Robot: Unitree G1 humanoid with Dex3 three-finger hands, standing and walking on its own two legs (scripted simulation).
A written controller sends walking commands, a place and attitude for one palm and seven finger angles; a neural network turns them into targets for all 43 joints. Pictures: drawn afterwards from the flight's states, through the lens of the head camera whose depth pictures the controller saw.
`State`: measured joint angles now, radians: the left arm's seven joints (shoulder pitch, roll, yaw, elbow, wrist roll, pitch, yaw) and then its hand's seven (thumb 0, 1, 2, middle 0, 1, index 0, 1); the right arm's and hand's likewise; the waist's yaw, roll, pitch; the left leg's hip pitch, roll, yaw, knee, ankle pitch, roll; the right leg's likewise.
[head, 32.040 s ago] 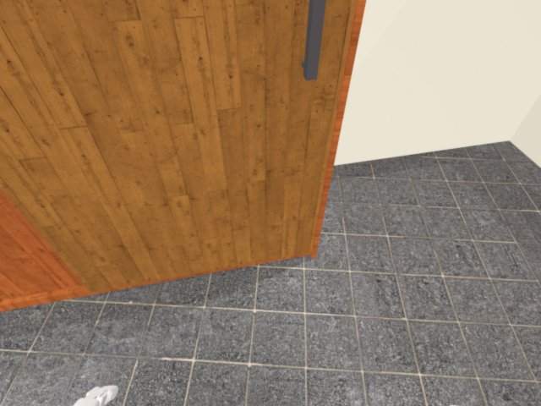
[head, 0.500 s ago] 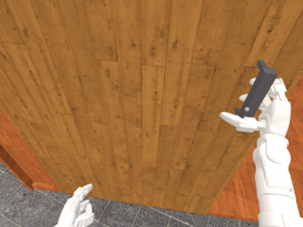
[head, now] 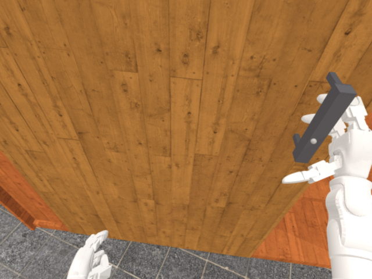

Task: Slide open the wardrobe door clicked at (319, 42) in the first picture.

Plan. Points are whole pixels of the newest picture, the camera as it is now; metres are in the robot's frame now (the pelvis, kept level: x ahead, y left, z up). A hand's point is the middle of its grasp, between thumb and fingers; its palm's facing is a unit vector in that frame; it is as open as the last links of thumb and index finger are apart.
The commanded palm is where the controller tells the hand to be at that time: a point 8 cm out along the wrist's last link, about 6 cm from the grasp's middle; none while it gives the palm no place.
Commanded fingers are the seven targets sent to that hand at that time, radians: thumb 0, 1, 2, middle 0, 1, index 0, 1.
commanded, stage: slip the hand off the handle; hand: right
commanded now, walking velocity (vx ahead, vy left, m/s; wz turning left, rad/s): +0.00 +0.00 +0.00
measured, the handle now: (315, 120) +0.36 -0.22 +0.21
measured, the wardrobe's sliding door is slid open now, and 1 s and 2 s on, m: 0.67 0.67 0.67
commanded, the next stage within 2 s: draw the hand back to the body in 1.14 s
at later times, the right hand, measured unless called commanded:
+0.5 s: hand (355, 147) +0.31 -0.27 +0.20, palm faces +0.23 +0.97 -0.10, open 14.7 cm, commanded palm +0.26 -0.32 +0.18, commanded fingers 0.00 0.55 -0.20 0.25 1.15 0.25 1.15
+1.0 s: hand out of the picture +0.22 -0.26 +0.19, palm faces +0.26 +0.96 -0.10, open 14.7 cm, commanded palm +0.18 -0.31 +0.18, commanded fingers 0.00 0.55 -0.20 0.25 1.15 0.25 1.15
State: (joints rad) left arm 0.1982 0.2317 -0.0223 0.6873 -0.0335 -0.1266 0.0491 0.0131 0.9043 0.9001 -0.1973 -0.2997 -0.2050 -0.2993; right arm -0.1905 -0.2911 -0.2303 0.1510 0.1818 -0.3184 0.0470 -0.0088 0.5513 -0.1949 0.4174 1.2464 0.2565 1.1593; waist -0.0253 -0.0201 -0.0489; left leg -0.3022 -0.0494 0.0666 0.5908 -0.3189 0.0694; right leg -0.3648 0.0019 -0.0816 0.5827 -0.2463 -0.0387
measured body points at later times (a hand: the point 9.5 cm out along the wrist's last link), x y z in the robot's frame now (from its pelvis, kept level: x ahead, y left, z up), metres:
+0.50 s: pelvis -0.01 -0.02 +0.00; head -0.01 -0.02 +0.45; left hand +0.15 +0.22 -0.09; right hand +0.29 -0.32 +0.20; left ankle +0.00 +0.07 -0.73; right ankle +0.04 -0.10 -0.73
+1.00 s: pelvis -0.02 -0.03 +0.00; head -0.05 -0.03 +0.45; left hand +0.19 +0.18 -0.06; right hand +0.20 -0.32 +0.20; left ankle +0.00 +0.07 -0.73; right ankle +0.04 -0.10 -0.73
